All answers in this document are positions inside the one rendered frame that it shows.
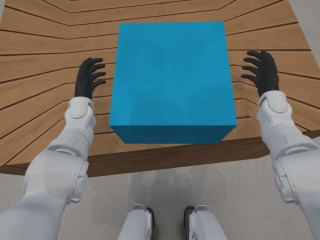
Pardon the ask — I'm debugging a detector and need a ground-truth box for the left robot upper arm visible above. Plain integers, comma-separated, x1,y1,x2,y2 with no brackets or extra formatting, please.
0,149,89,240

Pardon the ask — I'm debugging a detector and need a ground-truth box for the carton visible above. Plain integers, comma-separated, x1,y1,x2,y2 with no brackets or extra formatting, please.
109,21,237,144

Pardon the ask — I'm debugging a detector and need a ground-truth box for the pedestal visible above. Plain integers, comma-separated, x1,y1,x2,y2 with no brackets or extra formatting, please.
0,0,320,178

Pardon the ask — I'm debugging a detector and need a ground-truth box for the left robot hand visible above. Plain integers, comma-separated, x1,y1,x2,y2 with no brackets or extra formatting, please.
74,57,107,100

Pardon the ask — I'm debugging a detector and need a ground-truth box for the right robot forearm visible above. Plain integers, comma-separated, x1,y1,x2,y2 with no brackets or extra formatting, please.
256,90,320,161

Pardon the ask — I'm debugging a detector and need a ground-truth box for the right robot thigh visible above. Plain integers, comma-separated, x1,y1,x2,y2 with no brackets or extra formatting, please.
189,210,228,240

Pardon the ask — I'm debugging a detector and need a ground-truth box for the left robot thigh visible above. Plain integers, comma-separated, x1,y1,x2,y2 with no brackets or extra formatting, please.
117,209,152,240

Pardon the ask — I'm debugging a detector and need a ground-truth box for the right robot hand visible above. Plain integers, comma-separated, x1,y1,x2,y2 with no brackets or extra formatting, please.
241,50,280,97

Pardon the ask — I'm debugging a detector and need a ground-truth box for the right robot upper arm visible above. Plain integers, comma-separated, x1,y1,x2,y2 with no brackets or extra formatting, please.
272,148,320,240

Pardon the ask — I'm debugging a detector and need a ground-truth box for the left robot forearm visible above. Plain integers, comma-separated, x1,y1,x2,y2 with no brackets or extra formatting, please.
23,96,96,194

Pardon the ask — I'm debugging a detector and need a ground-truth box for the robot thigh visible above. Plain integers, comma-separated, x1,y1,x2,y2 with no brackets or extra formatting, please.
189,210,228,240
117,209,152,240

